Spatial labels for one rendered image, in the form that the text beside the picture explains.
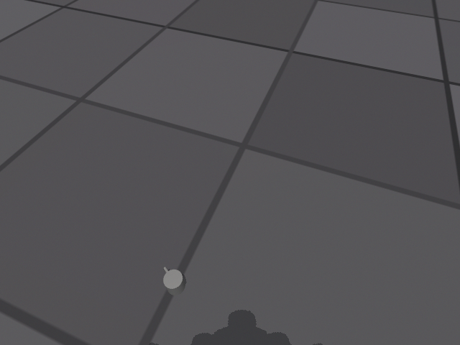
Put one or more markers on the mug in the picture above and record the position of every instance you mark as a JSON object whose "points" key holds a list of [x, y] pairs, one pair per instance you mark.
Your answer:
{"points": [[173, 281]]}

